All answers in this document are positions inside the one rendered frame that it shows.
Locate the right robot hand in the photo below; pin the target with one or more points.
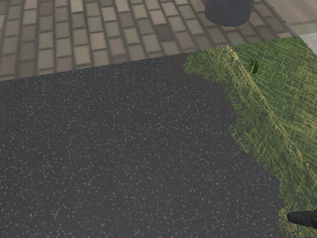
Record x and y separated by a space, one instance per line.
306 217

